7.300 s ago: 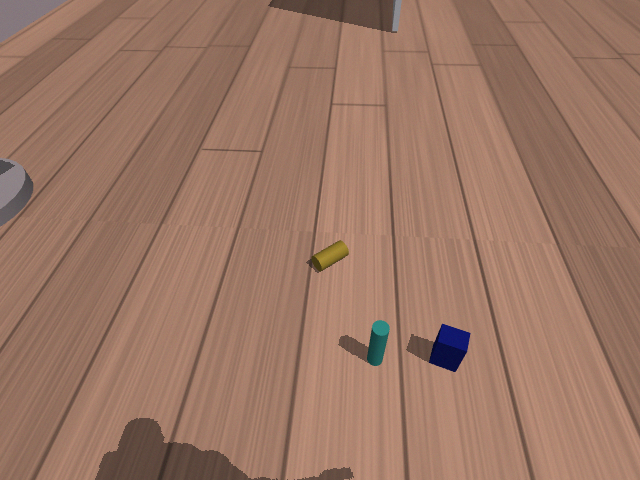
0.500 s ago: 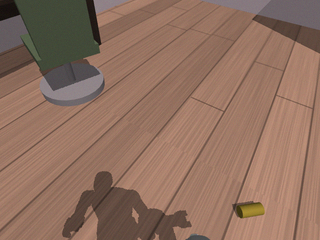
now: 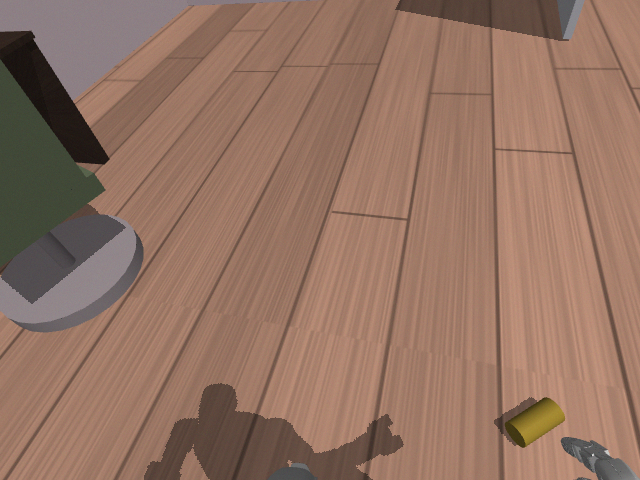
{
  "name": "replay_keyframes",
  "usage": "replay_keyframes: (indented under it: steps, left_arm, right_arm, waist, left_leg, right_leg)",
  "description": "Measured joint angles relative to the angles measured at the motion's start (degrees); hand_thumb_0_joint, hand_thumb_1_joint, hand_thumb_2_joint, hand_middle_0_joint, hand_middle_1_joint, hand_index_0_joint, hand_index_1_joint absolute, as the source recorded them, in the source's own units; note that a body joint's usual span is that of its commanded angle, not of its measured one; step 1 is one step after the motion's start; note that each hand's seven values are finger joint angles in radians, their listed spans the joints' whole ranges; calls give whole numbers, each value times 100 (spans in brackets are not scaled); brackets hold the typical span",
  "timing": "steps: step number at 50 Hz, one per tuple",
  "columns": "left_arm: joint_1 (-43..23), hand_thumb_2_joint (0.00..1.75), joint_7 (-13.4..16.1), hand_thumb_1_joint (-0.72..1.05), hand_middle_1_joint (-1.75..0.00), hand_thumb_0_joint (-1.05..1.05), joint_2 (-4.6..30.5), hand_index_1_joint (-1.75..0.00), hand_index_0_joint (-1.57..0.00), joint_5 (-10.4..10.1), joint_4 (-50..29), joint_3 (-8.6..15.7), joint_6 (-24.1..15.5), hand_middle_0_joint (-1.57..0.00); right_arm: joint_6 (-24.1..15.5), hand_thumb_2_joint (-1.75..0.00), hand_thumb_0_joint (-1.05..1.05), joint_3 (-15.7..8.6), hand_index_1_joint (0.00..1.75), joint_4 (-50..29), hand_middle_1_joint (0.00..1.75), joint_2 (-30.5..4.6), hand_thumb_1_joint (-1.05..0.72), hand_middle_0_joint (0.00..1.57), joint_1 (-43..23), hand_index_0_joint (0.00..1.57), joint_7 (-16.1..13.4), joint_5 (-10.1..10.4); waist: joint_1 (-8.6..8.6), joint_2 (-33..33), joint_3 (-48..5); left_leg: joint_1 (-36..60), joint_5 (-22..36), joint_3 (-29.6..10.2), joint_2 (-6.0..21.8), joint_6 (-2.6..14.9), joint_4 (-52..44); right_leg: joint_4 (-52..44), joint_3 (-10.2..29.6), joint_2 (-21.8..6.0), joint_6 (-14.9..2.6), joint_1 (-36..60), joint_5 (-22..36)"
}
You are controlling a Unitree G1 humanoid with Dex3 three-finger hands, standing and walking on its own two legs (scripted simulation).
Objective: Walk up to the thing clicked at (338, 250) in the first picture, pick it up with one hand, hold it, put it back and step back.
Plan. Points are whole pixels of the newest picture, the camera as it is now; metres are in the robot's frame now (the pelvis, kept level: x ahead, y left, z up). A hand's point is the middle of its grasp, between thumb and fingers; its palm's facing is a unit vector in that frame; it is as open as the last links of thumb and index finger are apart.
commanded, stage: walk up
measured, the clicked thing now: (534, 421) +0.43 -0.46 -0.73
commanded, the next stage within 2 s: none
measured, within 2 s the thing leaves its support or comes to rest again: neither
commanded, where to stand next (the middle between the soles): +0.20 +0.03 m, yaw -63 degrees
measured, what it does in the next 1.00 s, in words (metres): walks ahead, turning right: left foot, then right foot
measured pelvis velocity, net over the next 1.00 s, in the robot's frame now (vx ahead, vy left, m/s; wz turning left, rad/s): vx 0.21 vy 0.12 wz -0.82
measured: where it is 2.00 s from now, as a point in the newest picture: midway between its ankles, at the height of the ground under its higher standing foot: outside the picture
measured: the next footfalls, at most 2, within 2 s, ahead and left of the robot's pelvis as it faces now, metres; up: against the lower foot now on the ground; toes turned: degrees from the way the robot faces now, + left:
left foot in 0.08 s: +0.17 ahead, +0.17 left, +0.00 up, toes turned -7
right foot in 0.54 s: +0.17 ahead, -0.04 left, +0.00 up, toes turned -31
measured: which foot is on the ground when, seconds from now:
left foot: up 0.00-0.06, down 0.08-0.56, up 0.58-0.76, down 0.78-1.00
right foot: down 0.00-0.08, up 0.10-0.52, down 0.54-0.80, up 0.82-1.00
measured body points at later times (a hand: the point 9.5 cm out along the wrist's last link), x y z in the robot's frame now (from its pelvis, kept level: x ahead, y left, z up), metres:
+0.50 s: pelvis +0.15 +0.10 +0.00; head +0.20 +0.08 +0.45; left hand +0.42 +0.31 -0.10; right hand +0.00 -0.19 -0.10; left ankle +0.13 +0.17 -0.73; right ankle +0.14 -0.03 -0.72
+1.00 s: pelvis +0.21 +0.12 -0.02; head +0.27 +0.09 +0.42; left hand +0.53 +0.27 -0.13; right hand +0.03 -0.19 -0.10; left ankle +0.36 +0.21 -0.73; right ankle +0.11 +0.00 -0.67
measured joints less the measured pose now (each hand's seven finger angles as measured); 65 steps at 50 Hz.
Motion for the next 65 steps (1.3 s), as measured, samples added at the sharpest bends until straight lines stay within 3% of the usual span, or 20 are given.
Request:
replay_keyframes:
  steps: [3, 5, 8, 10, 13, 18, 23, 27, 29, 31, 33, 36, 39, 42, 46, 53, 55, 57, 60, 65]
  left_arm:
    - [64, 90, 76, 90, -30, 0, 239, -30, -20, 28, -71, 44, 48, -21]
    - [-2, 90, 209, 90, -30, 0, 444, -30, -20, 40, 14, 119, 132, -21]
    - [-296, 90, 326, 91, -30, 1, 658, -30, -20, -9, 295, 156, 255, -21]
    - [-467, 90, 233, 91, -30, 1, 746, -30, -20, -59, 335, 181, 240, -21]
    - [-574, 90, 15, 91, -30, 0, 774, -30, -20, -69, 233, 206, 196, -20]
    - [-800, 90, -197, 91, -30, 0, 657, -30, -20, -43, 18, 131, 298, -20]
    - [-1217, 90, -203, 91, -30, 0, 414, -30, -20, -122, -58, -22, 380, -20]
    - [-1474, 90, -167, 91, -30, 0, 214, -30, -20, -109, -185, -91, 349, -20]
    - [-1619, 90, -123, 91, -30, 0, 50, -30, -20, -83, -274, -100, 283, -20]
    - [-1589, 90, -24, 91, -30, 0, -25, -30, -20, -139, -436, -119, 246, -21]
    - [-1503, 90, 81, 91, -30, 0, -95, -30, -20, -171, -468, -145, 278, -21]
    - [-1340, 90, 66, 91, -30, 0, -106, -30, -20, -57, -471, -142, 367, -21]
    - [-1253, 90, -44, 90, -30, 0, -11, -30, -20, 21, -563, -87, 508, -21]
    - [-1329, 90, -23, 90, -30, 0, 160, -30, -20, 70, -557, 52, 709, -21]
    - [-1371, 90, -139, 91, -30, 0, 443, -30, -20, 77, -474, 243, 837, -21]
    - [-1192, 90, -436, 91, -30, 0, 493, -30, -20, 20, -391, 384, 817, -20]
    - [-1105, 90, -432, 91, -30, 0, 481, -30, -20, 17, -316, 395, 752, -20]
    - [-1058, 90, -375, 91, -30, 0, 373, -30, -20, 69, -208, 407, 644, -20]
    - [-884, 90, -296, 91, -30, 0, 236, -30, -20, 93, -171, 289, 569, -21]
    - [-766, 90, -120, 91, -30, 0, 63, -30, -20, 60, -79, 88, 466, -21]
  right_arm:
    - [-1, -90, 0, -124, 30, -75, 30, -123, -90, 20, 181, 20, 29, -45]
    - [-91, -90, 0, -200, 30, -188, 30, -132, -90, 20, 280, 20, -38, -99]
    - [-50, -90, 0, -188, 30, -104, 30, 14, -90, 20, 346, 20, -115, -48]
    - [-8, -90, 0, -146, 30, 18, 30, 88, -90, 20, 482, 20, -134, -30]
    - [-55, -90, 1, -81, 30, 192, 30, 108, -90, 20, 709, 20, -158, 18]
    - [-150, -90, 1, -27, 30, 305, 30, 121, -90, 20, 1006, 20, -272, 82]
    - [-118, -90, 1, 2, 30, 181, 30, 246, -90, 20, 1164, 20, -375, 167]
    - [-29, -90, 1, 26, 30, 80, 30, 385, -90, 20, 1218, 20, -421, 231]
    - [58, -90, 1, 25, 30, 172, 30, 450, -90, 20, 1066, 20, -462, 275]
    - [107, -90, 1, 102, 30, 229, 30, 544, -90, 20, 865, 20, -497, 303]
    - [37, -90, 1, 166, 30, 231, 30, 585, -90, 20, 670, 20, -492, 330]
    - [-133, -90, 1, 204, 30, 111, 30, 557, -90, 20, 407, 20, -478, 282]
    - [-341, -90, 1, 136, 30, -32, 30, 452, -90, 20, 296, 20, -606, 241]
    - [-389, -90, 0, 93, 30, -42, 30, 458, -90, 20, 241, 21, -770, 140]
    - [-320, -90, 0, 124, 30, -13, 31, 477, -90, 21, 222, 21, -932, 113]
    - [-315, -90, 0, 31, 30, -5, 31, -39, -89, 21, 461, 21, -939, 19]
    - [-261, -90, 0, 0, 30, -8, 31, -203, -89, 21, 502, 21, -887, 22]
    - [-161, -90, 0, -53, 30, 40, 31, -371, -89, 21, 483, 21, -859, 43]
    - [29, -90, 1, -59, 30, 304, 30, -325, -90, 20, 332, 20, -932, 162]
    - [-92, -90, 1, 114, 30, 466, 30, -107, -90, 20, 270, 20, -802, 168]
  waist:
    - [-130, -103, -61]
    - [-301, -324, -11]
    - [-515, -574, 97]
    - [-637, -638, 125]
    - [-724, -641, 124]
    - [-800, -647, 226]
    - [-901, -602, 350]
    - [-996, -537, 353]
    - [-934, -374, 506]
    - [-718, -522, 565]
    - [-597, -600, 555]
    - [-495, -673, 463]
    - [-392, -764, 434]
    - [-303, -983, 485]
    - [-244, -1073, 637]
    - [-243, -866, 622]
    - [-294, -758, 537]
    - [-369, -468, 551]
    - [-334, -483, 439]
    - [-258, -472, 292]
  left_leg:
    - [342, 294, 32, -78, 64, -693]
    - [432, 871, 294, -175, 123, -648]
    - [647, 604, 731, -97, 275, -568]
    - [936, 645, 890, -36, 364, -932]
    - [1368, 775, 1179, 40, 459, -1549]
    - [1890, 732, 1709, 47, 522, -2120]
    - [2014, 244, 2156, 180, 521, -1779]
    - [1857, -393, 2396, 421, 406, -902]
    - [1376, -425, 1963, 615, 24, 454]
    - [752, -931, 1279, 300, -248, 2020]
    - [406, -940, 815, 231, -156, 2331]
    - [270, -472, 470, 347, 42, 1235]
    - [543, 678, 477, 309, 94, -322]
    - [503, 185, 766, 295, -33, -26]
    - [585, 173, 960, 599, -23, -35]
    - [536, 189, 1210, 1119, -114, -39]
    - [412, 72, 1203, 1307, -135, 202]
    - [202, -139, 925, 1519, 109, 708]
    - [-74, -1008, 530, 916, 249, 1627]
    - [-126, -831, 678, 347, 341, 1549]
  right_leg:
    - [425, 311, -28, 44, -30, -466]
    - [1434, 412, -63, -163, -395, -1088]
    - [2999, -318, -18, -197, -1218, -1037]
    - [3248, -898, -69, -102, -1488, -714]
    - [2853, -1382, -137, 17, -1555, -268]
    - [1771, -1476, -265, 40, -1291, 124]
    - [1009, -1683, -325, -120, -880, 232]
    - [291, -1869, -136, -284, -286, -80]
    - [346, -1827, 47, -250, -203, -166]
    - [560, -1519, 36, -350, -231, -250]
    - [512, -1278, 25, -281, -126, -239]
    - [621, -948, 6, -95, -157, -325]
    - [1353, -655, -18, -43, -467, -712]
    - [2913, -377, 122, -102, -1140, -1390]
    - [4479, -758, 135, -20, -1802, -1315]
    - [2743, -1103, -439, 8, -1359, -1299]
    - [1921, -1269, -435, -24, -951, -1057]
    - [1806, -1431, -209, 99, -829, -915]
    - [1998, -1273, -149, 45, -943, -978]
    - [1750, -1083, 13, -30, -905, -782]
